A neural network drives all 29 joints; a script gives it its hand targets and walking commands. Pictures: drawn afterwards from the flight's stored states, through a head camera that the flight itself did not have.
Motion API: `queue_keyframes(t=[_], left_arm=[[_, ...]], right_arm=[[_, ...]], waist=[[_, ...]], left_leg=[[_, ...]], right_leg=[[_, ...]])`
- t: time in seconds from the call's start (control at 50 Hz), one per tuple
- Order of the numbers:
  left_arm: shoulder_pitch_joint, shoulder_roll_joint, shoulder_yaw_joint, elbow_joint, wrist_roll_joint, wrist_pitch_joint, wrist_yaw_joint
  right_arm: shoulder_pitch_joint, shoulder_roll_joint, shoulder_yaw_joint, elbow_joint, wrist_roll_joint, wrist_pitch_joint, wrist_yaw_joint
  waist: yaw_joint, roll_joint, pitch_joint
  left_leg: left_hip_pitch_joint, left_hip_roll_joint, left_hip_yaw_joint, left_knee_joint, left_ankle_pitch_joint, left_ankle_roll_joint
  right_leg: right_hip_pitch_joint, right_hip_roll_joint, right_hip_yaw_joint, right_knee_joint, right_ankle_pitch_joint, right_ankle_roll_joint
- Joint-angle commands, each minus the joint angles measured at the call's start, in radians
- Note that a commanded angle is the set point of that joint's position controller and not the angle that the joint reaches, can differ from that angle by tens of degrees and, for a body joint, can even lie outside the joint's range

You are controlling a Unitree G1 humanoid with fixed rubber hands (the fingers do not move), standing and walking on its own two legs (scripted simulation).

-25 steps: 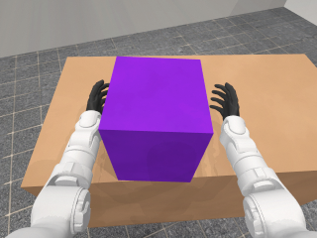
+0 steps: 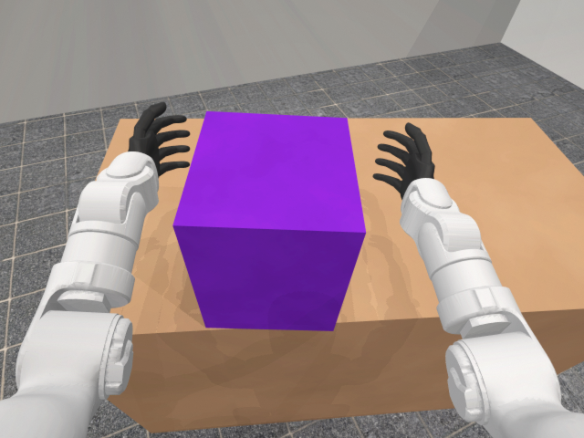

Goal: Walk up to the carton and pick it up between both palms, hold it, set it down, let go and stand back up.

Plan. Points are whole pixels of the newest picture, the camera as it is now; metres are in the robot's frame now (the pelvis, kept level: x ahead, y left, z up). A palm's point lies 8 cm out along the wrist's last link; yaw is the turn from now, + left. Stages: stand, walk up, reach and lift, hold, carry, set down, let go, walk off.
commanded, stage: set down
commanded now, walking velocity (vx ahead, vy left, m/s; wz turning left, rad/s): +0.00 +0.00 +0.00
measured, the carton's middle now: (273, 227) +0.40 +0.04 +0.06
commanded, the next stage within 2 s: none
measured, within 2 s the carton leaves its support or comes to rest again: neither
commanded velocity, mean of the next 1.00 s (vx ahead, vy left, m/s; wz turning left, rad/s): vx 0.00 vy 0.00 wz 0.00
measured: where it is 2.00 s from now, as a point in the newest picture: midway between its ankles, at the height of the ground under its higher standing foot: outside the picture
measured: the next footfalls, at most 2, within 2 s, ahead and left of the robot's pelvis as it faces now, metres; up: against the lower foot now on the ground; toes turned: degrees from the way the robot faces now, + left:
none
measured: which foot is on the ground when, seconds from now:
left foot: down 0.00-1.00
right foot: down 0.00-1.00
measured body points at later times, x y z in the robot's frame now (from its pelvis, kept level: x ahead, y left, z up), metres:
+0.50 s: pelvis +0.00 +0.00 +0.01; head -0.01 +0.02 +0.45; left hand +0.41 +0.22 +0.17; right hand +0.40 -0.17 +0.16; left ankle +0.04 +0.12 -0.74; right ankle +0.01 -0.12 -0.74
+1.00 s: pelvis +0.00 +0.00 +0.00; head +0.00 +0.01 +0.45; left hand +0.33 +0.22 +0.11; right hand +0.33 -0.18 +0.10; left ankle +0.04 +0.12 -0.74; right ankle +0.01 -0.12 -0.74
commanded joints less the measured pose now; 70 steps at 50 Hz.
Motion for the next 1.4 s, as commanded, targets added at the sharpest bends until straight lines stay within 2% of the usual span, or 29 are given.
queue_keyframes(t=[0.0,0.02,0.04,0.06,0.08,0.12,0.16,0.26,0.3,0.32,0.34,0.4,0.46,0.48,0.52,0.6,0.66,0.7,0.74,0.76,0.88,0.92,1.02,1.12,1.18,1.22,1.26,1.3,1.38], left_arm=[[-0.603,0.233,0.072,-0.300,-0.004,0.022,0.002],[-0.631,0.251,0.072,-0.325,-0.009,0.036,0.001],[-0.642,0.260,0.078,-0.282,-0.015,0.047,0.003],[-0.632,0.254,0.068,-0.232,-0.018,0.049,0.001],[-0.630,0.254,0.069,-0.211,-0.021,0.049,0.001],[-0.632,0.229,0.040,-0.113,-0.027,0.036,-0.005],[-0.636,0.230,0.029,-0.165,-0.033,0.026,-0.005],[-0.560,0.230,0.061,-0.119,0.001,0.047,-0.035],[-0.512,0.219,0.074,-0.203,0.022,0.047,-0.044],[-0.493,0.209,0.083,-0.232,0.031,0.051,-0.046],[-0.438,0.206,0.099,-0.296,0.043,0.053,-0.050],[-0.334,0.206,0.133,-0.441,0.076,0.082,-0.062],[-0.262,0.188,0.138,-0.520,0.068,0.098,-0.065],[-0.256,0.195,0.148,-0.576,0.060,0.100,-0.061],[-0.246,0.192,0.137,-0.646,0.047,0.105,-0.054],[-0.163,0.169,0.131,-0.739,0.026,0.107,-0.039],[-0.103,0.150,0.129,-0.749,0.016,0.107,-0.034],[-0.041,0.146,0.131,-0.817,0.023,0.112,-0.036],[0.045,0.121,0.134,-0.812,0.033,0.121,-0.045],[0.035,0.134,0.142,-0.782,0.037,0.121,-0.050],[0.193,0.079,0.132,-0.876,0.050,0.082,-0.049],[0.234,0.074,0.130,-0.852,0.053,0.067,-0.052],[0.351,0.065,0.128,-0.916,0.052,0.018,-0.052],[0.458,0.046,0.086,-0.995,0.033,-0.044,-0.047],[0.607,0.035,0.079,-1.002,0.029,-0.083,-0.049],[0.629,0.047,0.070,-0.984,0.025,-0.109,-0.057],[0.644,0.046,0.060,-0.988,0.011,-0.138,-0.060],[0.770,0.029,0.051,-1.004,0.021,-0.178,-0.056],[0.849,0.037,0.017,-1.021,0.004,-0.259,-0.058]], right_arm=[[-0.643,-0.229,-0.048,-0.283,0.021,-0.013,-0.009],[-0.655,-0.241,-0.051,-0.294,0.028,0.001,-0.009],[-0.687,-0.236,-0.029,-0.290,0.043,0.013,-0.008],[-0.672,-0.229,-0.020,-0.240,0.045,0.029,-0.004],[-0.681,-0.225,-0.013,-0.228,0.059,0.035,0.001],[-0.663,-0.203,-0.011,-0.124,0.062,0.054,0.009],[-0.642,-0.214,-0.016,-0.154,0.080,0.058,0.015],[-0.593,-0.218,0.003,-0.113,0.078,0.060,0.020],[-0.544,-0.212,0.005,-0.162,0.084,0.051,0.016],[-0.520,-0.210,-0.005,-0.163,0.077,0.049,0.013],[-0.481,-0.208,-0.005,-0.221,0.074,0.038,0.011],[-0.377,-0.198,-0.018,-0.325,0.059,0.024,0.002],[-0.330,-0.175,-0.028,-0.437,0.036,0.020,0.000],[-0.327,-0.178,-0.035,-0.512,0.033,0.018,-0.001],[-0.293,-0.173,-0.061,-0.572,0.017,0.022,-0.001],[-0.193,-0.147,-0.071,-0.669,-0.002,0.027,0.012],[-0.122,-0.128,-0.072,-0.677,-0.020,0.033,0.018],[-0.057,-0.129,-0.069,-0.721,-0.020,0.032,0.017],[0.019,-0.123,-0.062,-0.717,-0.032,0.033,0.013],[0.001,-0.116,-0.058,-0.718,-0.040,0.035,0.011],[0.166,-0.081,-0.049,-0.793,-0.055,0.012,0.020],[0.205,-0.067,-0.045,-0.792,-0.069,0.005,0.023],[0.312,-0.041,-0.036,-0.885,-0.089,-0.038,0.026],[0.456,-0.029,-0.045,-0.944,-0.116,-0.078,0.041],[0.595,-0.014,-0.020,-0.955,-0.120,-0.106,0.053],[0.618,-0.020,-0.027,-0.959,-0.138,-0.122,0.054],[0.645,-0.008,-0.026,-0.990,-0.146,-0.138,0.059],[0.778,0.017,-0.015,-0.977,-0.151,-0.164,0.067],[0.868,0.012,-0.013,-1.003,-0.171,-0.215,0.081]], waist=[[-0.019,0.048,-0.643],[-0.028,0.048,-0.648],[-0.004,0.032,-0.613],[-0.010,0.025,-0.561],[0.008,0.027,-0.554],[-0.003,0.042,-0.500],[-0.008,0.090,-0.535],[-0.012,0.063,-0.459],[-0.002,0.073,-0.465],[-0.016,0.077,-0.456],[-0.007,0.069,-0.486],[-0.021,0.079,-0.452],[-0.014,0.045,-0.387],[-0.002,0.050,-0.408],[-0.010,0.087,-0.423],[0.002,0.085,-0.422],[0.004,0.073,-0.399],[0.004,0.093,-0.402],[-0.005,0.075,-0.364],[0.002,0.052,-0.343],[0.020,0.052,-0.272],[0.025,0.045,-0.233],[0.054,0.021,-0.197],[0.047,0.059,-0.188],[0.056,0.037,-0.161],[0.048,0.040,-0.137],[0.061,0.026,-0.118],[0.066,0.038,-0.095],[0.062,0.043,-0.089]], left_leg=[[0.381,-0.061,0.037,0.008,0.334,-0.020],[0.375,-0.061,0.038,-0.006,0.298,-0.018],[0.345,-0.059,0.037,-0.017,0.264,-0.007],[0.322,-0.055,0.036,-0.030,0.222,-0.001],[0.310,-0.058,0.040,-0.038,0.204,0.003],[0.290,-0.051,0.037,-0.062,0.125,0.009],[0.333,-0.049,0.037,-0.057,0.171,-0.002],[0.364,-0.052,0.033,-0.058,0.226,-0.006],[0.389,-0.055,0.041,-0.066,0.285,-0.012],[0.398,-0.057,0.040,-0.066,0.298,-0.016],[0.424,-0.057,0.042,-0.060,0.340,-0.021],[0.449,-0.069,0.052,-0.057,0.395,-0.033],[0.420,-0.071,0.059,-0.075,0.332,-0.026],[0.412,-0.075,0.064,-0.076,0.320,-0.023],[0.415,-0.070,0.064,-0.070,0.299,-0.031],[0.415,-0.063,0.064,-0.076,0.249,-0.025],[0.406,-0.059,0.060,-0.077,0.207,-0.023],[0.414,-0.061,0.063,-0.076,0.246,-0.028],[0.429,-0.062,0.057,-0.076,0.267,-0.030],[0.400,-0.069,0.059,-0.083,0.234,-0.022],[0.392,-0.065,0.059,-0.115,0.189,-0.017],[0.378,-0.064,0.059,-0.119,0.163,-0.015],[0.364,-0.069,0.070,-0.132,0.154,-0.007],[0.407,-0.058,0.060,-0.124,0.177,-0.019],[0.410,-0.061,0.059,-0.124,0.217,-0.019],[0.397,-0.061,0.059,-0.129,0.210,-0.018],[0.381,-0.062,0.056,-0.144,0.182,-0.014],[0.404,-0.059,0.052,-0.143,0.210,-0.018],[0.427,-0.053,0.041,-0.130,0.258,-0.027]], right_leg=[[0.164,0.054,-0.037,-0.028,0.344,0.044],[0.169,0.051,-0.034,-0.035,0.323,0.046],[0.169,0.047,-0.028,-0.037,0.294,0.046],[0.157,0.043,-0.026,-0.042,0.252,0.043],[0.158,0.040,-0.022,-0.045,0.231,0.042],[0.121,0.029,-0.015,-0.062,0.138,0.033],[0.114,0.030,-0.012,-0.065,0.163,0.024],[0.149,0.035,-0.016,-0.079,0.213,0.029],[0.188,0.041,-0.016,-0.079,0.267,0.032],[0.189,0.045,-0.017,-0.080,0.279,0.033],[0.215,0.051,-0.021,-0.077,0.314,0.034],[0.245,0.056,-0.028,-0.077,0.378,0.040],[0.216,0.053,-0.029,-0.086,0.305,0.043],[0.220,0.051,-0.026,-0.085,0.293,0.044],[0.206,0.047,-0.025,-0.081,0.261,0.036],[0.163,0.040,-0.017,-0.083,0.183,0.024],[0.141,0.035,-0.015,-0.078,0.136,0.022],[0.170,0.034,-0.010,-0.078,0.172,0.024],[0.177,0.035,-0.013,-0.081,0.193,0.025],[0.167,0.031,-0.008,-0.085,0.173,0.030],[0.179,0.026,0.003,-0.094,0.111,0.017],[0.167,0.026,-0.002,-0.097,0.085,0.015],[0.178,0.017,0.009,-0.102,0.077,0.022],[0.135,0.018,0.007,-0.113,0.052,0.005],[0.153,0.016,0.019,-0.116,0.084,0.003],[0.153,0.012,0.023,-0.126,0.078,0.004],[0.136,0.010,0.026,-0.135,0.045,0.002],[0.133,0.008,0.033,-0.139,0.065,-0.004],[0.105,0.006,0.035,-0.154,0.069,-0.009]])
